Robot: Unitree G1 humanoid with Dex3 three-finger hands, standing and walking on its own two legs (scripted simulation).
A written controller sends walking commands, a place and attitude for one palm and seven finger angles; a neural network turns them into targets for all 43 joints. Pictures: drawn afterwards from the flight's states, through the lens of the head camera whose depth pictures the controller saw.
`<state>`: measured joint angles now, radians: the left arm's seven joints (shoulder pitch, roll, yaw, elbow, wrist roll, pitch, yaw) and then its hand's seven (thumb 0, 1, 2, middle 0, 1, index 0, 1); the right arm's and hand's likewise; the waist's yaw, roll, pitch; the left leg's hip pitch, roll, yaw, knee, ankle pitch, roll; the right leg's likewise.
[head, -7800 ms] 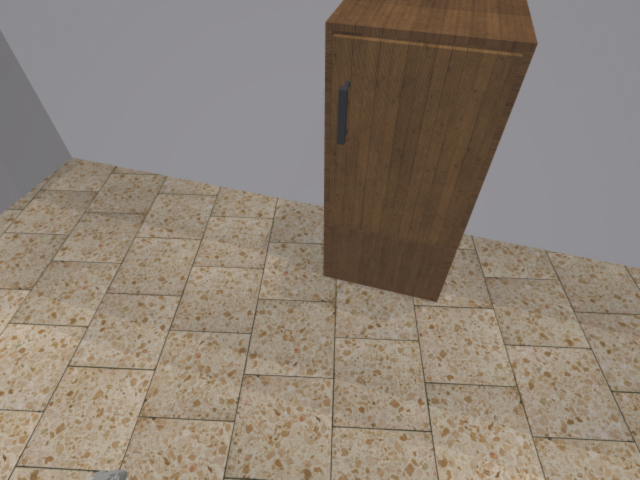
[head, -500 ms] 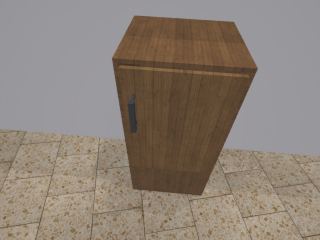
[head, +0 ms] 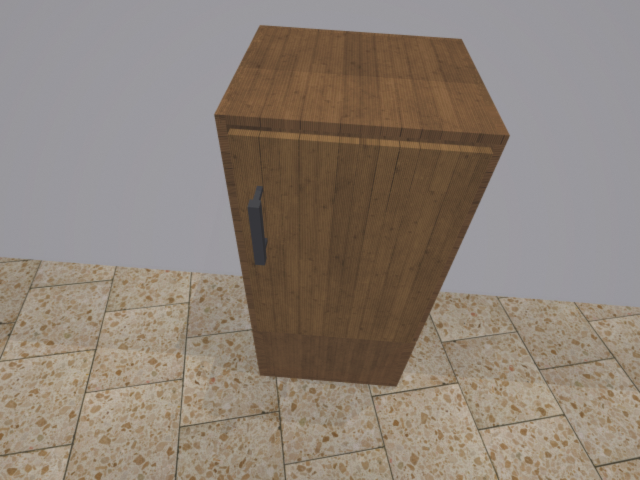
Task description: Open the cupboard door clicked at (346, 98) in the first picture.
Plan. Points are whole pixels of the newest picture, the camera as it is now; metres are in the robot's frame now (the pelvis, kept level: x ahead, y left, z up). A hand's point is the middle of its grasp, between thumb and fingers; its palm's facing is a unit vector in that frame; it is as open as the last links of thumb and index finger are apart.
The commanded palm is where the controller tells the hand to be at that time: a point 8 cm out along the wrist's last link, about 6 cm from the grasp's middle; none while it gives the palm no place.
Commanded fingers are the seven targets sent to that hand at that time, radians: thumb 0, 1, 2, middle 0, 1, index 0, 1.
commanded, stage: look again from close up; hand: left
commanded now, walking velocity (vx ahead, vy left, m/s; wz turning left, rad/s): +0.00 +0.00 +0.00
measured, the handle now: (259, 226) +0.53 +0.14 -0.02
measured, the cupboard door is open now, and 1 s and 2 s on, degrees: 0 0 0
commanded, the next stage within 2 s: raise the hand with hooked fingers in 0.04 s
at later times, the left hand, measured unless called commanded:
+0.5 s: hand (208, 430) +0.19 +0.15 -0.04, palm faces -0.01 -1.00 -0.01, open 8.2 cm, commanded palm +0.13 +0.23 -0.06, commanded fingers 0.00 0.46 0.71 -0.23 -0.58 -0.23 -0.58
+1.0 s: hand (166, 414) +0.21 +0.21 -0.04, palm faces +0.02 -1.00 -0.06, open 11.2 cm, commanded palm +0.18 +0.26 -0.04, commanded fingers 0.00 -0.13 0.46 -0.27 -0.96 -0.27 -0.96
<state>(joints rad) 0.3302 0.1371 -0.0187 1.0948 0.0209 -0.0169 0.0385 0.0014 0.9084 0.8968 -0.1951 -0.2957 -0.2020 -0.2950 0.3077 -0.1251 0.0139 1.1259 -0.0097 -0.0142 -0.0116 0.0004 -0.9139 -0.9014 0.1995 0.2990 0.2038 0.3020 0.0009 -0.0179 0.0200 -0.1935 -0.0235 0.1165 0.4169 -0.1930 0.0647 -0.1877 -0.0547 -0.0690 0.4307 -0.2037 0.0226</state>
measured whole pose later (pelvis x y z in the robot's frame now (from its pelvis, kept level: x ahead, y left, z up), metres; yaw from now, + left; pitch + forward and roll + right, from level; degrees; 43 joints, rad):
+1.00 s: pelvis +0.00 -0.03 -0.09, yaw +4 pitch +16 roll -3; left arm 0.34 0.31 0.31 0.09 -0.37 -0.36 -0.45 0.00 0.10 0.55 -0.26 -0.81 -0.26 -0.81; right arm 0.26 -0.21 0.01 0.58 0.04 -0.21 -0.04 0.01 -0.91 -0.90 0.21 0.30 0.21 0.30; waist 0.00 0.04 -0.14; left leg -0.93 0.03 0.00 1.17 -0.51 0.02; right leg -0.86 0.02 -0.10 1.12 -0.53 -0.04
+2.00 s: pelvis +0.01 -0.01 -0.07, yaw +3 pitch +14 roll -3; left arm 0.00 0.45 0.42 0.42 -0.38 -0.32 -0.57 -0.01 -0.50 0.30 -0.30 -1.20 -0.30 -1.20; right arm 0.31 -0.30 0.03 0.52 0.04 -0.18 -0.04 0.01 -0.91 -0.90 0.20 0.30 0.21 0.30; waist -0.03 0.02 -0.12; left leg -0.82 0.02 0.03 1.04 -0.46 0.05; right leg -0.75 0.01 -0.08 0.97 -0.46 -0.01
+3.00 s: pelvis +0.01 -0.01 -0.07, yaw +3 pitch +16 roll -3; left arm -0.28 0.44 0.38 0.64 -0.29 -0.34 -0.49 -0.01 -0.50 0.30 -0.30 -1.20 -0.30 -1.20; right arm 0.32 -0.28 0.04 0.57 0.04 -0.10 -0.05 0.01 -0.91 -0.90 0.20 0.30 0.21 0.30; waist -0.05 0.01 -0.12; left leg -0.87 0.02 0.03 1.06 -0.47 0.05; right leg -0.81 0.01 -0.07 1.00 -0.47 -0.01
